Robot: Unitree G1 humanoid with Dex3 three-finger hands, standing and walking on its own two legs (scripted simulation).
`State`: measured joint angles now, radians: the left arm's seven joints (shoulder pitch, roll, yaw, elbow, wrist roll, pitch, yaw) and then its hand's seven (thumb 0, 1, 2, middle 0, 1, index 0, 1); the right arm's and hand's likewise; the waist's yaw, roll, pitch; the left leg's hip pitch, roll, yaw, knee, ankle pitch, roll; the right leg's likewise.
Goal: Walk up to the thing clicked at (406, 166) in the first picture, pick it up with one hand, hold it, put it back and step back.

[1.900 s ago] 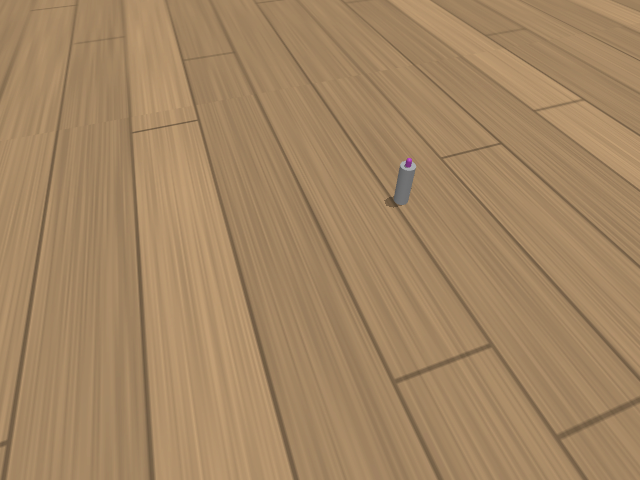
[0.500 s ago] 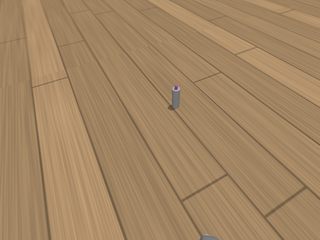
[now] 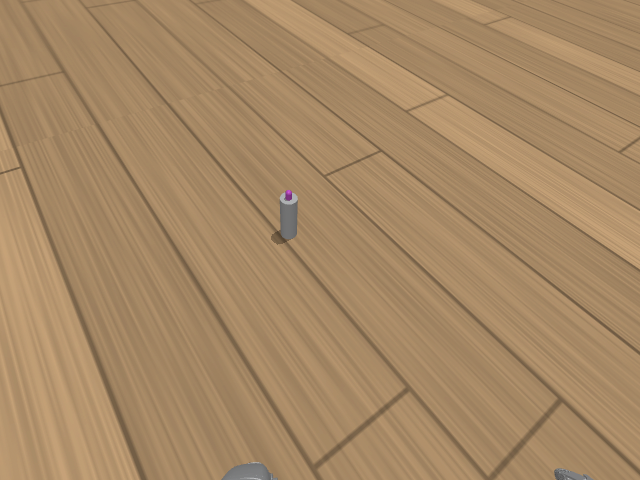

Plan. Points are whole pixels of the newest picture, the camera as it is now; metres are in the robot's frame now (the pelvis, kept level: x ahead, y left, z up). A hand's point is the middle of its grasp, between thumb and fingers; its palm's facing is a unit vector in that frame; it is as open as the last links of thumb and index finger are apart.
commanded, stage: walk up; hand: left
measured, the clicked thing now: (288, 213) +1.10 +0.15 -0.63
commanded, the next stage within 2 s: none
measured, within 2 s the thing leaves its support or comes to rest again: neither
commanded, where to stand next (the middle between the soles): +0.77 -0.05 m, yaw -5 degrees
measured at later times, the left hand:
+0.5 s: hand (223, 298) +0.40 +0.19 -0.10, palm faces -0.14 -0.92 -0.37, open 7.4 cm
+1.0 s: hand (201, 265) +0.49 +0.26 -0.14, palm faces -0.16 -0.93 -0.34, open 7.4 cm
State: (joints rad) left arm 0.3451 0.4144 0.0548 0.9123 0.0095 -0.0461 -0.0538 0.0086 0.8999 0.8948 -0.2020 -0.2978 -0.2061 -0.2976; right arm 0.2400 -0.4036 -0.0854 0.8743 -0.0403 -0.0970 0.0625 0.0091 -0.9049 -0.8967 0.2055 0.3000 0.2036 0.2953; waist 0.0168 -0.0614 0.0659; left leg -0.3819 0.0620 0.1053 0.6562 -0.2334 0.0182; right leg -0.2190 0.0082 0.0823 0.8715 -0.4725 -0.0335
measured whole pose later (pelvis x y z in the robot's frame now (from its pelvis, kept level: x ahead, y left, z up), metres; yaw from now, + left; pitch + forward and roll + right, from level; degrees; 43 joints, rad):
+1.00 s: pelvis +0.43 -0.01 +0.01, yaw -7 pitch -3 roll -2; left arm 0.34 0.43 0.04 0.90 0.00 -0.05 -0.03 0.01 0.90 0.90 -0.20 -0.30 -0.20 -0.30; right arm 0.25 -0.38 -0.06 0.83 -0.01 -0.09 0.06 0.01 -0.91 -0.90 0.20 0.30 0.20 0.30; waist 0.00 -0.04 0.10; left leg -0.32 0.05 0.07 0.58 -0.21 0.03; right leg -0.34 0.01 0.02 1.08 -0.46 -0.05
